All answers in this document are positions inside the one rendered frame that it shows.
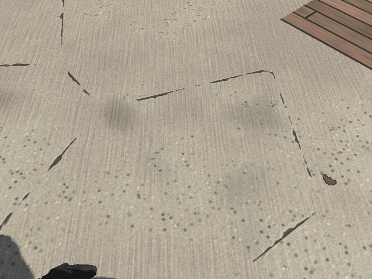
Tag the left robot hand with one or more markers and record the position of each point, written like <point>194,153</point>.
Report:
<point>76,271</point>

